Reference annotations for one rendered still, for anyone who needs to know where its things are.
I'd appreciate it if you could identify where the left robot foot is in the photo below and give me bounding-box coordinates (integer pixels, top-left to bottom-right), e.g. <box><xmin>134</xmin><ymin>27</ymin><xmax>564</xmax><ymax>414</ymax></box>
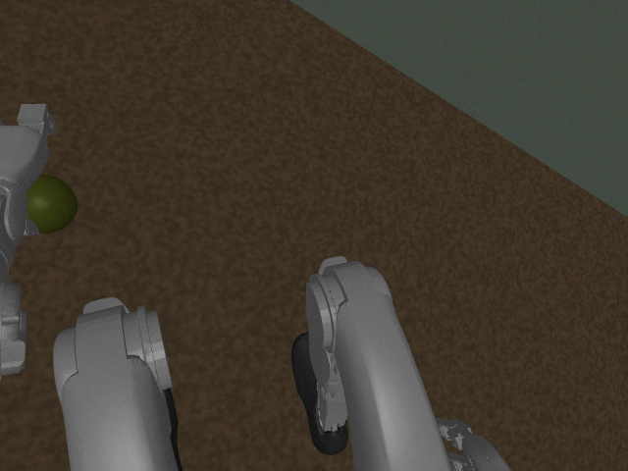
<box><xmin>164</xmin><ymin>389</ymin><xmax>183</xmax><ymax>471</ymax></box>

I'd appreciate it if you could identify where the left robot hand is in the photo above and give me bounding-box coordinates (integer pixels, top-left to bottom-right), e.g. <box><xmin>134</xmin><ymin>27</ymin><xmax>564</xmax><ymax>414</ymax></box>
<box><xmin>0</xmin><ymin>104</ymin><xmax>57</xmax><ymax>236</ymax></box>

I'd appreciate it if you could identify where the right robot hand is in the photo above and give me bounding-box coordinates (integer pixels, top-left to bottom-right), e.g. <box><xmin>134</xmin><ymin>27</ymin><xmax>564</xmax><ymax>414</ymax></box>
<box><xmin>436</xmin><ymin>418</ymin><xmax>511</xmax><ymax>471</ymax></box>

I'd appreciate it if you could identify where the ball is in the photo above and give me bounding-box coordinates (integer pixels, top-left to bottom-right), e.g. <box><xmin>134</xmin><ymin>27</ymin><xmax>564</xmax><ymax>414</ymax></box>
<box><xmin>26</xmin><ymin>175</ymin><xmax>78</xmax><ymax>234</ymax></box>

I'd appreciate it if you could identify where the left robot arm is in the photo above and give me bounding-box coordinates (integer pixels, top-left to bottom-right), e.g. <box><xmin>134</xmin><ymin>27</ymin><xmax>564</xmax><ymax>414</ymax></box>
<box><xmin>0</xmin><ymin>180</ymin><xmax>28</xmax><ymax>381</ymax></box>

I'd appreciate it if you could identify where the right robot foot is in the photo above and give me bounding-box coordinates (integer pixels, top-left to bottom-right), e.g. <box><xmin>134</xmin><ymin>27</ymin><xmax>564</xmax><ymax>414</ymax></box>
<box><xmin>291</xmin><ymin>332</ymin><xmax>348</xmax><ymax>455</ymax></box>

